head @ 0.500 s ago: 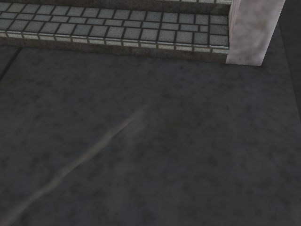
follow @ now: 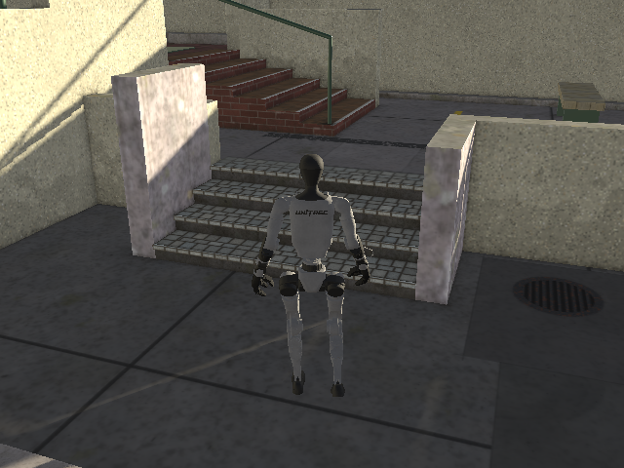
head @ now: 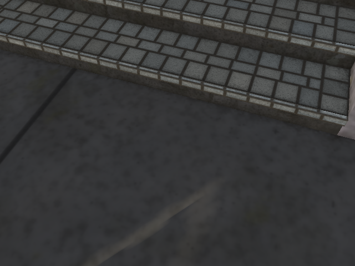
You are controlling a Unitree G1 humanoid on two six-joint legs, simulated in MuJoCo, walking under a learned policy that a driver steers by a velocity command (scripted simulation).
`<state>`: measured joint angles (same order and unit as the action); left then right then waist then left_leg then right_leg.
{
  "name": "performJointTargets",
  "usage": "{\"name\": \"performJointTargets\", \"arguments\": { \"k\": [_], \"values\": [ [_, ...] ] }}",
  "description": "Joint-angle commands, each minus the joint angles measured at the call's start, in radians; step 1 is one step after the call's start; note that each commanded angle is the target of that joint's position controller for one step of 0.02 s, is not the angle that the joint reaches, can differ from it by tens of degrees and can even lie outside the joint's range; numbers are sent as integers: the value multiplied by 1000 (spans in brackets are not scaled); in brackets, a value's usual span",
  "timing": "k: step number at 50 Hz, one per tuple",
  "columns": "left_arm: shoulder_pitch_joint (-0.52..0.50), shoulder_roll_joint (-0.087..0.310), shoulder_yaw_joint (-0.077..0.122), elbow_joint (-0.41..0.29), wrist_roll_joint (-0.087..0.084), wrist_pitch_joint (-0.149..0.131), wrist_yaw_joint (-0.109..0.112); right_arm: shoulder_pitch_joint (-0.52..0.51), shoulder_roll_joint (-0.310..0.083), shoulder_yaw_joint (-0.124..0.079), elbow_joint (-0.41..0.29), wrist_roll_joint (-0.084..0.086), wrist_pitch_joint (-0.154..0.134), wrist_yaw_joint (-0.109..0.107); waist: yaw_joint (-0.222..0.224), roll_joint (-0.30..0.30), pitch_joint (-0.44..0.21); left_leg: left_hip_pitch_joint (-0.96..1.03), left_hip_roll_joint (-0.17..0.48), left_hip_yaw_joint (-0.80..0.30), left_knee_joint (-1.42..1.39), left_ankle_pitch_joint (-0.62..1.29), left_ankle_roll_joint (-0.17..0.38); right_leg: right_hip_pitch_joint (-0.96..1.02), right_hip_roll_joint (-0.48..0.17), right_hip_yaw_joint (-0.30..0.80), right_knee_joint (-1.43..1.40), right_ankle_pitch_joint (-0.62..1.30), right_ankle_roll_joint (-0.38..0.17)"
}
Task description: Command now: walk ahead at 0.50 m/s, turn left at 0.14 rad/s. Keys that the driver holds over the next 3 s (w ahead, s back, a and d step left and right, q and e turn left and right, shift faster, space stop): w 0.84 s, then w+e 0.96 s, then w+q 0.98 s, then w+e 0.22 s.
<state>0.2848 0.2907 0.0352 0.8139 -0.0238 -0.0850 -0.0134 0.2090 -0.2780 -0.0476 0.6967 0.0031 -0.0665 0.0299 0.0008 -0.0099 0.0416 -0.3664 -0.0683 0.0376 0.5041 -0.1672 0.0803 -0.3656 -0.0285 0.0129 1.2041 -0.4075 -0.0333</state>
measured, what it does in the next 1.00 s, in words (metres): walks ahead: right foot, then left foot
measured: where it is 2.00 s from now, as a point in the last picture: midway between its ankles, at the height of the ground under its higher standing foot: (207, 141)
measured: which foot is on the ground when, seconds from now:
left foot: down 0.00-0.40, up 0.42-0.90, down 0.92-1.00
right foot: up 0.00-0.36, down 0.38-0.94, up 0.96-1.00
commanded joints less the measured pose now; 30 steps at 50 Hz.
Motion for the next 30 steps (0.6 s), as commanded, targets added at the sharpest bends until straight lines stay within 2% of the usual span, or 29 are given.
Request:
{"name": "performJointTargets", "arguments": {
  "k": [1,3,6,9,11,13,16,17,18,19,20,21,22,23,24,25,26,28,30],
  "values": [
    [-32,109,30,-90,7,-17,0,62,-96,-23,-45,-12,-13,-7,-10,52,-94,266,286,-344,-282,212,203,-246,-100,60,-32,96,19],
    [-6,82,24,-80,17,4,5,51,-114,-27,-34,-2,-25,-7,13,53,-69,199,275,-272,-327,266,212,-238,-111,42,-103,130,53],
    [-96,60,14,-110,27,11,13,65,-140,-35,-11,-1,-27,-19,-7,54,-24,174,240,-178,-358,292,188,-278,-115,26,-288,292,87],
    [-199,39,5,-130,22,-2,2,96,-154,-37,10,4,-19,-27,-50,62,-9,176,200,-110,-356,242,142,-221,-77,-2,-516,485,83],
    [-252,41,4,-144,14,-8,-6,140,-169,-41,35,10,-15,-26,-77,70,-3,216,224,-124,-350,187,136,-204,-56,-7,-593,534,76],
    [-285,55,9,-159,9,-13,-17,157,-171,-44,54,15,-7,-27,-81,76,11,289,262,-148,-321,176,128,-229,-50,10,-643,509,52],
    [-265,85,20,-163,12,-18,-29,151,-183,-53,73,19,6,-34,-46,89,5,387,312,-175,-253,251,101,-212,-40,20,-688,398,5],
    [-221,98,27,-152,14,-20,-30,137,-188,-55,74,18,11,-36,-18,97,-18,401,308,-169,-201,352,87,-149,-22,2,-699,361,-12],
    [-118,124,43,-122,16,-20,-26,120,-183,-52,73,15,18,-38,40,89,-78,390,269,-138,-75,495,65,-7,11,-32,-720,353,-37],
    [38,174,65,-82,21,-19,-17,130,-146,-36,66,3,22,-41,103,53,-199,295,211,-93,142,461,32,239,-29,3,-686,383,-75],
    [147,279,88,-70,37,-16,-12,252,-55,-6,40,-8,8,-36,79,-155,-365,-62,79,-38,531,111,-41,636,-276,384,-682,304,-219],
    [197,236,80,-50,17,-10,-18,266,-44,2,54,4,-9,-33,96,-297,-441,-276,-14,-125,732,-409,-65,747,-355,738,-872,81,-296],
    [140,174,58,-59,8,-11,-18,179,-143,-22,37,30,-22,-26,108,-183,-303,-385,53,-177,814,-377,-49,656,-334,662,-909,-63,-245],
    [65,147,49,-74,13,-8,-14,89,-154,-23,10,38,-29,-24,94,-111,-191,-402,106,-140,791,-287,-37,517,-300,532,-924,-39,-209],
    [4,126,41,-80,23,-7,-15,43,-146,-23,0,22,-30,-27,67,-53,-103,-379,145,-118,730,-211,-38,375,-264,433,-952,64,-199],
    [-34,101,32,-84,32,-12,-15,48,-140,-28,1,10,-23,-30,33,-67,-75,-323,180,-126,668,-154,-40,286,-232,367,-976,158,-189],
    [-52,89,28,-84,36,-16,-16,75,-125,-28,10,8,-15,-30,10,-85,-71,-270,192,-125,643,-123,-47,235,-208,323,-1000,218,-187],
    [-50,97,31,-70,28,-26,-15,106,-95,-23,24,6,1,-33,-10,-84,-68,-242,198,-110,595,-90,-65,193,-191,247,-1037,316,-203],
    [-33,121,38,-51,25,-29,-8,52,-85,-19,5,-1,6,-37,-4,-58,-39,-292,206,-104,509,-19,-88,192,-190,196,-1065,400,-215]
  ]
}}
